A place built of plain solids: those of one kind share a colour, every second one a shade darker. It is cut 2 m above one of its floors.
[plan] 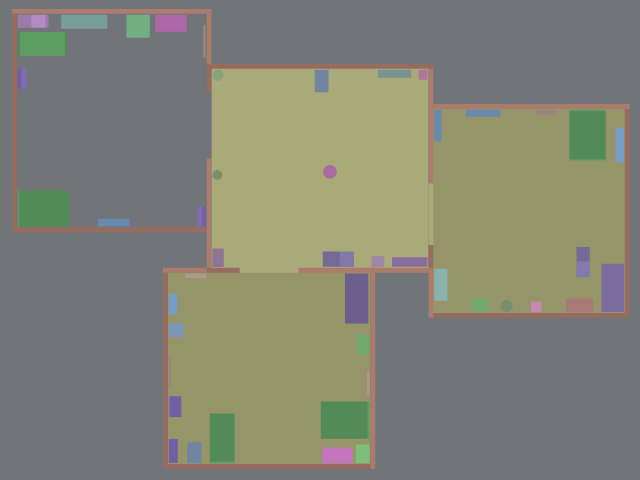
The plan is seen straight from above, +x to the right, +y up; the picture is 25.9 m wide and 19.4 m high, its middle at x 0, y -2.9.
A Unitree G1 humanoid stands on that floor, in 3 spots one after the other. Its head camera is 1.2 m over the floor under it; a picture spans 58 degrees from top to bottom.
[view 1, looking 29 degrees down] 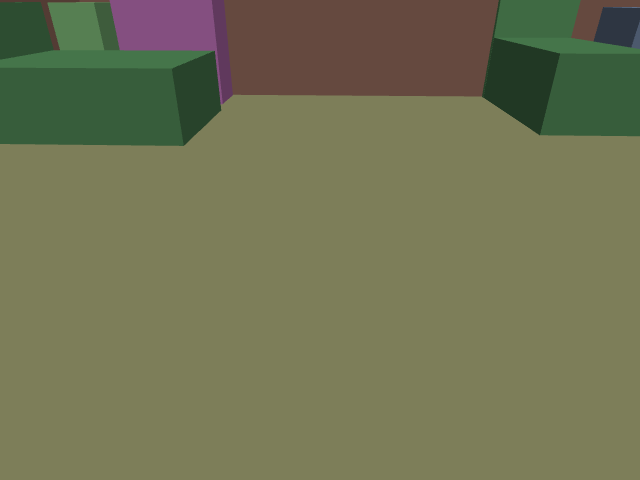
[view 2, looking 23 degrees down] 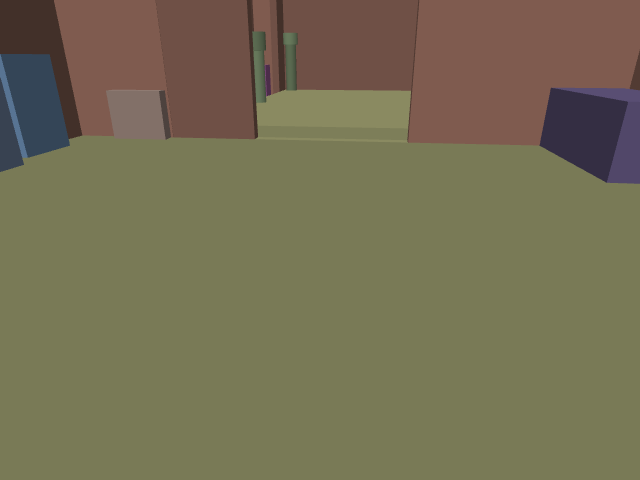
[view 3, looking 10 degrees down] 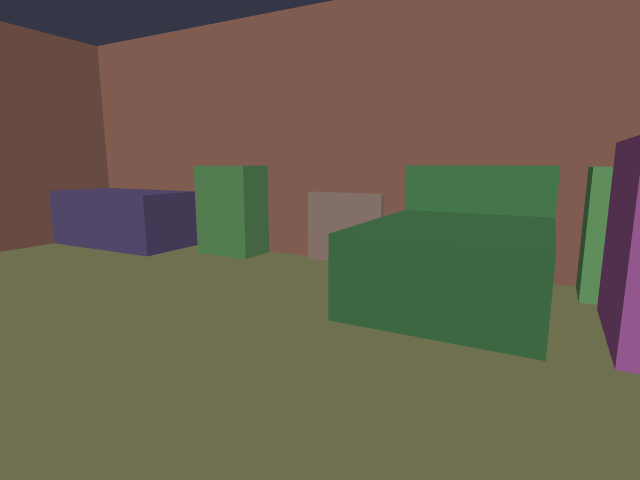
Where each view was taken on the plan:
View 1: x -1.39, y -5.50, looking -88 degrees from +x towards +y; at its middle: floor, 2.48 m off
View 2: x -1.39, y -10.92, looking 97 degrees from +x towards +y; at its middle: floor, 3.07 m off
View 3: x -2.82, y -10.87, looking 28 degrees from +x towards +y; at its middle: radiator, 5.43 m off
